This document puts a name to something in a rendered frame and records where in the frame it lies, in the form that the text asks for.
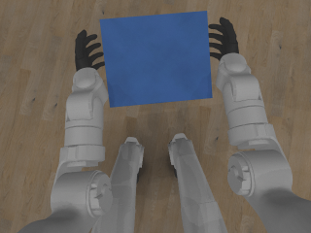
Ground robot right hand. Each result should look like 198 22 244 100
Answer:
208 17 239 61

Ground robot left thigh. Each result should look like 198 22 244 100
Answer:
91 141 144 233

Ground robot right forearm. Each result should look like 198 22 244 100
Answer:
215 52 293 183

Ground right robot shin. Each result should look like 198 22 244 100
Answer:
171 133 193 169

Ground robot right upper arm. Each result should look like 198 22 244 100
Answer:
227 150 311 233

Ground robot left upper arm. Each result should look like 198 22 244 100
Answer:
18 170 113 233

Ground robot left hand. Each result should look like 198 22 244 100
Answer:
75 30 105 71

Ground robot left forearm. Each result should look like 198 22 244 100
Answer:
51 67 109 208

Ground carton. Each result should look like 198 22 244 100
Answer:
99 11 213 108

